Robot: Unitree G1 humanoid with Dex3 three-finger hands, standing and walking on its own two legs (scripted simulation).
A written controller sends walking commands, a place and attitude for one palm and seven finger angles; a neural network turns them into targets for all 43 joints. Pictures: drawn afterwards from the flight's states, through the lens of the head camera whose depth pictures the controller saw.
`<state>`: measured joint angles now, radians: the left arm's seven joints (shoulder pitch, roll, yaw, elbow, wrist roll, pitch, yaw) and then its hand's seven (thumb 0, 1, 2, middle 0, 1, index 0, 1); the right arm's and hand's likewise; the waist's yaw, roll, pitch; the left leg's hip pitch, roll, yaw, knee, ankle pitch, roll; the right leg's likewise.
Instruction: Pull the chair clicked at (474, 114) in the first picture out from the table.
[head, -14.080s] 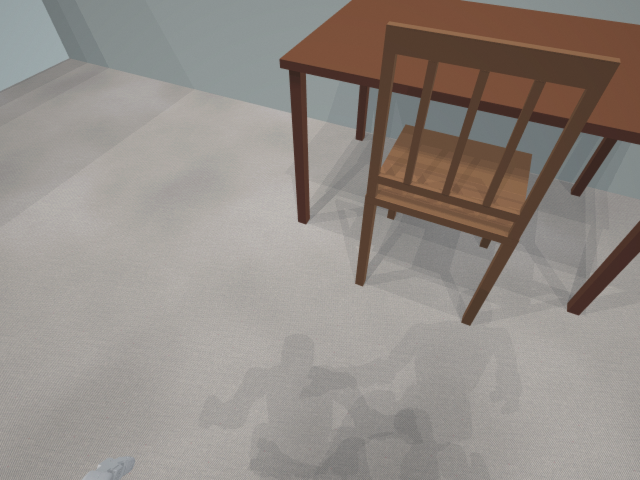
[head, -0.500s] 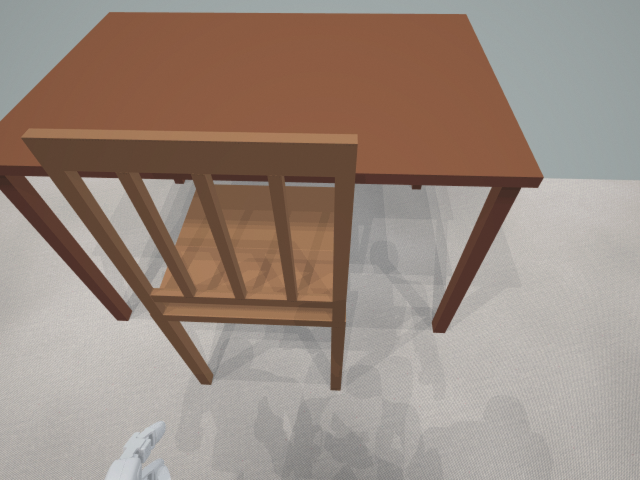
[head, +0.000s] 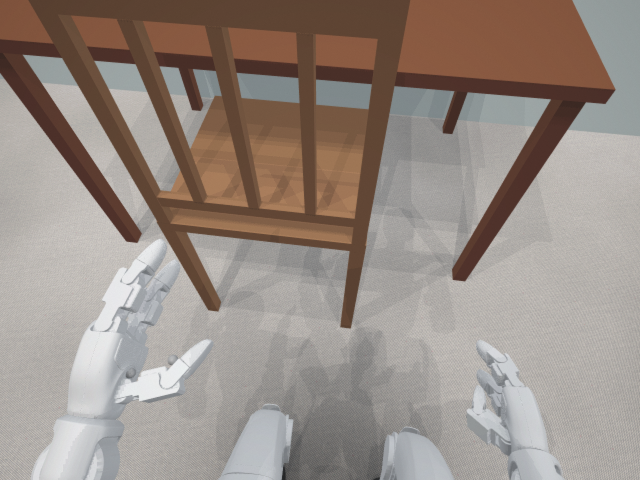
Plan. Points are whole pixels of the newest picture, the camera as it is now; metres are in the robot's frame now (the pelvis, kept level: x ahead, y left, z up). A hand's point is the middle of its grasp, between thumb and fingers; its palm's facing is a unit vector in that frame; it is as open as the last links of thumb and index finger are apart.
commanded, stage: raise the hand toward the chair's back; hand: left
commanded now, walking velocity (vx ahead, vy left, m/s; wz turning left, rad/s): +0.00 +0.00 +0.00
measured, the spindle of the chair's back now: (239, 134) +0.57 +0.20 +0.06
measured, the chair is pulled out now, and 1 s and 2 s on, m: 0.00 0.00 0.00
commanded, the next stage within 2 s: aim the fingers beside a spindle in 1.48 s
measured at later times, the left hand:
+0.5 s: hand (177, 339) +0.25 +0.19 +0.05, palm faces -0.11 -0.99 -0.04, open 15.2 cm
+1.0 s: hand (152, 288) +0.29 +0.22 +0.09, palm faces +0.01 -1.00 -0.09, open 16.9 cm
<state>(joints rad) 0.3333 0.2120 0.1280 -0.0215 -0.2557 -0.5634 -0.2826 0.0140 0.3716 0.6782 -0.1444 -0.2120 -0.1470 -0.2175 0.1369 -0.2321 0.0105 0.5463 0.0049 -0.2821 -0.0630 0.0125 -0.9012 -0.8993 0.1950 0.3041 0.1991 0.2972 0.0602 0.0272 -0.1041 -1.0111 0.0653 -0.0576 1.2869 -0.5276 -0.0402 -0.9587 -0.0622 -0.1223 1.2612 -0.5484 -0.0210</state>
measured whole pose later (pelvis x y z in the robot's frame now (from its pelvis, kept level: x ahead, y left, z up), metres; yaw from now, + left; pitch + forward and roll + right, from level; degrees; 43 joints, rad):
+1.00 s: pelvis +0.04 +0.02 +0.03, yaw -1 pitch +16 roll -2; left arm 0.28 0.25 0.25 0.04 -0.27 -0.38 -0.29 -0.01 -0.50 0.30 -0.06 -0.08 -0.07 -0.08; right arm 0.24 -0.24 0.01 0.56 0.01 -0.22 -0.06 0.01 -0.90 -0.90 0.20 0.30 0.20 0.30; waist 0.00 0.04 -0.13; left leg -0.89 0.06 -0.02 1.14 -0.53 -0.02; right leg -0.84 -0.06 -0.09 1.10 -0.53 0.01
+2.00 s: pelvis +0.03 +0.01 +0.02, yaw -1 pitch +18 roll -2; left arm 0.07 0.26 0.25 0.25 -0.26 -0.39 -0.31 -0.01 -0.50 0.30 -0.06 -0.08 -0.07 -0.08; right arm 0.24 -0.26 0.01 0.57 0.01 -0.23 -0.06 0.01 -0.90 -0.90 0.20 0.30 0.20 0.30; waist -0.02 0.03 -0.13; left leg -0.95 0.06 -0.01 1.16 -0.52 -0.02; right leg -0.92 -0.06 -0.08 1.14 -0.52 0.01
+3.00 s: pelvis +0.02 +0.02 +0.00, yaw -2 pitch +24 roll -1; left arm -0.42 0.28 0.26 0.69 -0.16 -0.44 -0.24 -0.01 -0.50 0.30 -0.06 -0.08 -0.06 -0.08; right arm 0.25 -0.27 0.00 0.63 0.00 -0.12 -0.03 0.01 -0.90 -0.90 0.20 0.30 0.20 0.30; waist -0.06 0.03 -0.14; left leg -1.15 0.06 -0.01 1.28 -0.54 -0.02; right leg -1.13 -0.06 -0.06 1.25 -0.54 0.01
